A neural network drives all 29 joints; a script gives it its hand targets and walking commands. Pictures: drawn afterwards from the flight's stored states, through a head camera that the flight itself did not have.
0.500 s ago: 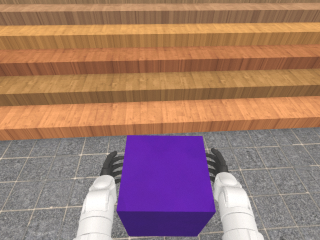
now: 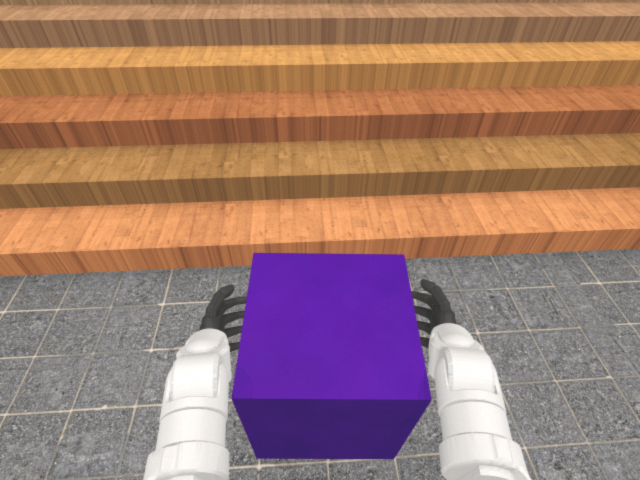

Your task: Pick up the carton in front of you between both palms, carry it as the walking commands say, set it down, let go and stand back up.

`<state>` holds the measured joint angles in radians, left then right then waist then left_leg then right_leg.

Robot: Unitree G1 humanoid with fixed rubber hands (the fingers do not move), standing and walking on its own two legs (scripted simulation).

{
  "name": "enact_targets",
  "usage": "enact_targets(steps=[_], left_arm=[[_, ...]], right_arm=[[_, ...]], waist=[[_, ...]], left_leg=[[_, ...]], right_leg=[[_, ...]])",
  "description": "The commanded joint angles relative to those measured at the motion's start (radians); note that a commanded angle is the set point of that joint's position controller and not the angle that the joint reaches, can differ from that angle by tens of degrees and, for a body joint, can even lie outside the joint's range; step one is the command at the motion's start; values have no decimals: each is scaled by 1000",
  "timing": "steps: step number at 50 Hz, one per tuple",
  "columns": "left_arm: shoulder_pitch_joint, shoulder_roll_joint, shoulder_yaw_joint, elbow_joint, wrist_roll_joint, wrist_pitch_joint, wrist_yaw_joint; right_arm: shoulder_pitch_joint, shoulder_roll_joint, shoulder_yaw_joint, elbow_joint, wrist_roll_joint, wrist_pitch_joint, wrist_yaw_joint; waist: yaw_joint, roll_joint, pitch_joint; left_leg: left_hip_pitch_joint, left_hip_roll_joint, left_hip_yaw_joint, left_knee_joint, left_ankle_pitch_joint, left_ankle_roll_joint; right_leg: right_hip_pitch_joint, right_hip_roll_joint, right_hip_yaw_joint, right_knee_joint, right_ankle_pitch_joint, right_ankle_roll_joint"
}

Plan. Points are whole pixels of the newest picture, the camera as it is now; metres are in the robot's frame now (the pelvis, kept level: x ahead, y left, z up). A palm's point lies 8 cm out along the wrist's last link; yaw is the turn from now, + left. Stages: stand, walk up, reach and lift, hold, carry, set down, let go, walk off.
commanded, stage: reach and lift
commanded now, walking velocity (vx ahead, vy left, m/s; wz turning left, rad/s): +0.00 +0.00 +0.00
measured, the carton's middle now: (327, 361) +0.30 +0.00 -0.04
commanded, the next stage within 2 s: hold in 0.56 s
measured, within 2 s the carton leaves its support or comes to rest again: neither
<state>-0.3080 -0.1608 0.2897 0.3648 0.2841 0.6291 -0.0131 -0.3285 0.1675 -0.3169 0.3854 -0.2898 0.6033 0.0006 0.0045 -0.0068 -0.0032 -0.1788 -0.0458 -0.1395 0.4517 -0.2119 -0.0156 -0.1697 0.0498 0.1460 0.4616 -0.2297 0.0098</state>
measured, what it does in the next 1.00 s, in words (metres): stands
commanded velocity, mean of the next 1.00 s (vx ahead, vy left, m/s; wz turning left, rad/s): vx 0.01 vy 0.00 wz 0.00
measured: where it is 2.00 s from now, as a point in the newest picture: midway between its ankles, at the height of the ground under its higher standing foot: (319, 457)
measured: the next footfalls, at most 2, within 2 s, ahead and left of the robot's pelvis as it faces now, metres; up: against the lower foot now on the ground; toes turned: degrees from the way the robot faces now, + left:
right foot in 1.58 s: +0.23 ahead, -0.10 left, +0.00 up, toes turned -8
left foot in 1.96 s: +0.59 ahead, +0.10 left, +0.00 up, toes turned +9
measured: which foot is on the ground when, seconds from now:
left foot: down 0.00-1.00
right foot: down 0.00-1.00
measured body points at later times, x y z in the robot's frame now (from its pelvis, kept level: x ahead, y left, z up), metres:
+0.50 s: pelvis +0.02 +0.00 +0.01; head -0.02 +0.00 +0.45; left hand +0.31 +0.15 +0.03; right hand +0.32 -0.15 +0.03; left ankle +0.03 +0.13 -0.74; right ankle +0.02 -0.13 -0.74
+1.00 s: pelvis +0.00 +0.00 +0.00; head -0.04 +0.00 +0.45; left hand +0.30 +0.15 +0.04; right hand +0.31 -0.15 +0.05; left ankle +0.03 +0.13 -0.74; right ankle +0.02 -0.13 -0.74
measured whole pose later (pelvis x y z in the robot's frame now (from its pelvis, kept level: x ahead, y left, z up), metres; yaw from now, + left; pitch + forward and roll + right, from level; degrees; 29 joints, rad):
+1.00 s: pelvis +0.00 +0.00 +0.00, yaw +0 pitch -7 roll +0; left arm -0.27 -0.15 0.23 0.24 0.27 0.77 -0.01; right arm -0.29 0.16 -0.26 0.25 -0.28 0.74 0.00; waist 0.00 0.00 0.02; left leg -0.06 -0.04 -0.13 0.37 -0.19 -0.01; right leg -0.05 0.04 0.14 0.38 -0.20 0.01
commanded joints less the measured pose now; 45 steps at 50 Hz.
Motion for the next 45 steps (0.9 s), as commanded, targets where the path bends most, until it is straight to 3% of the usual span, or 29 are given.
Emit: enact_targets(steps=[1, 15, 27, 32, 39, 45], left_arm=[[-534, -938, -568, -18, -229, -26, -235], [-430, -928, -608, -116, -261, 9, -224], [-422, -916, -619, -155, -268, 36, -223], [-437, -923, -688, -240, -313, 62, -221], [-429, -866, -608, -180, -264, 109, -217], [-503, -893, -617, -181, -273, 100, -226]], right_arm=[[-477, 960, 573, 33, 226, 1, 251], [-374, 937, 613, -71, 255, 35, 244], [-369, 931, 627, -113, 266, 63, 243], [-376, 939, 691, -200, 304, 90, 236], [-374, 885, 618, -143, 265, 138, 233], [-450, 915, 630, -146, 274, 128, 242]], waist=[[0, 6, -254], [-2, 7, -260], [1, 5, -234], [-6, 3, -282], [-2, 2, -138], [-1, 3, -183]], left_leg=[[110, -45, 76, -76, 107, 0], [170, -50, 66, -100, 246, -8], [176, -49, 64, -112, 235, -6], [212, -50, 58, -116, 284, -7], [160, -46, 70, -151, 114, -2], [170, -44, 73, -136, 107, 0]], right_leg=[[45, 38, -72, -93, 115, 4], [102, 47, -69, -111, 246, 11], [114, 46, -66, -124, 240, 12], [154, 45, -62, -131, 303, 15], [112, 38, -70, -162, 133, 11], [114, 37, -74, -150, 123, 8]])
